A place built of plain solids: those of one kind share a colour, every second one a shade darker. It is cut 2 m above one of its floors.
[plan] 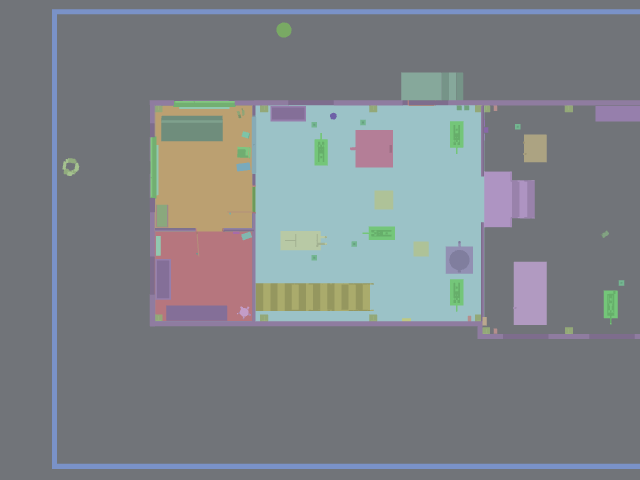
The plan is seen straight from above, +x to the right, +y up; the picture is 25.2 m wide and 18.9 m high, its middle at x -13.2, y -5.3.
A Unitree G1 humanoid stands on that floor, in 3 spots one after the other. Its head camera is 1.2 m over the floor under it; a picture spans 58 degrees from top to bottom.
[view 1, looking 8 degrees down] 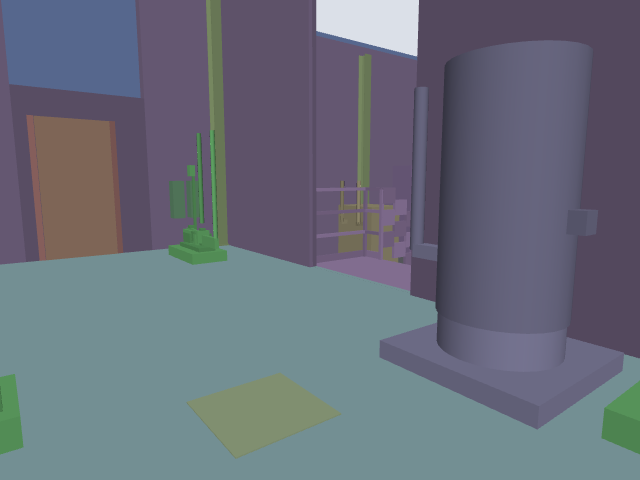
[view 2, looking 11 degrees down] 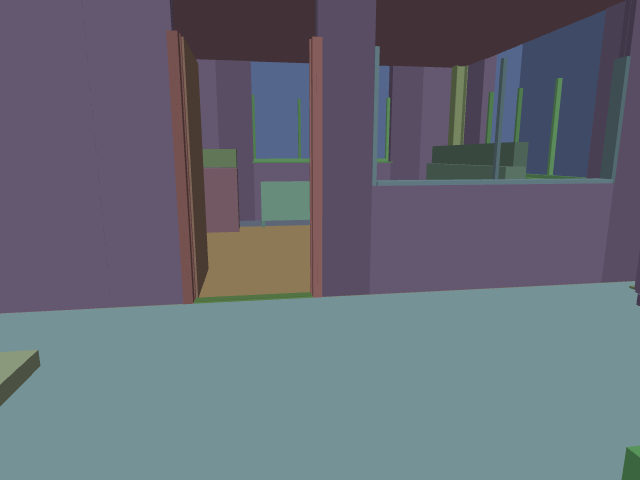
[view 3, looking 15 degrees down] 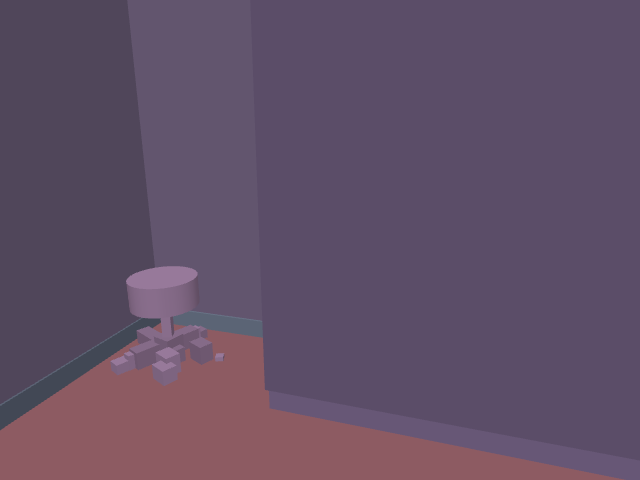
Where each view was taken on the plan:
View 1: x -10.26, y -7.55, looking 53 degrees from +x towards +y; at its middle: wall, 9.55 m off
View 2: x -12.20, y -3.70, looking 171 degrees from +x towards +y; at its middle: door_frame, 3.64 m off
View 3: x -17.55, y -6.40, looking -73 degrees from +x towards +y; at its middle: row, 1.60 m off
